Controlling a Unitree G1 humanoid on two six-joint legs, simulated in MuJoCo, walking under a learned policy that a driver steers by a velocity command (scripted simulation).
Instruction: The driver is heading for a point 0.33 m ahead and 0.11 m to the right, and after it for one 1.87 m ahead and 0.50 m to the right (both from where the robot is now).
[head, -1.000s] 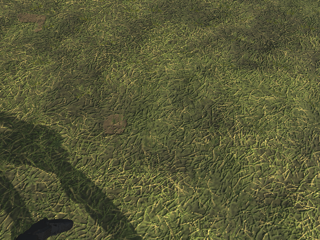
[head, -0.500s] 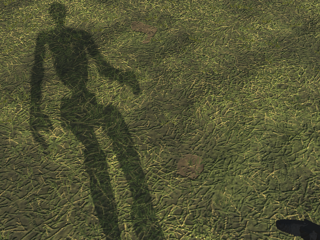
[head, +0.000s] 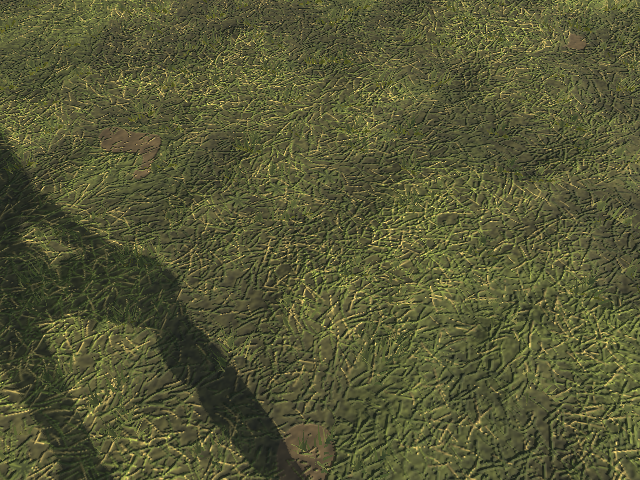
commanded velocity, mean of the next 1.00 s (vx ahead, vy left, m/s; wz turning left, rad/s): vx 0.50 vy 0.00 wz -0.45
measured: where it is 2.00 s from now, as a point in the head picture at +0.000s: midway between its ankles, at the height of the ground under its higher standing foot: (462, 252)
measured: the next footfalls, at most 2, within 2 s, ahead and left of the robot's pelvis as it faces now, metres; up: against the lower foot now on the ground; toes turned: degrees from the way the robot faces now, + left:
right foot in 0.14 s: +0.25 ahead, -0.13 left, +0.00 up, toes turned -6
left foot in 0.62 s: +0.57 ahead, +0.01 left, +0.00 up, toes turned -25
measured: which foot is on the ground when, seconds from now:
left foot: down 0.00-0.16, up 0.18-0.60, down 0.62-1.00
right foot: up 0.00-0.12, down 0.14-0.62, up 0.64-1.00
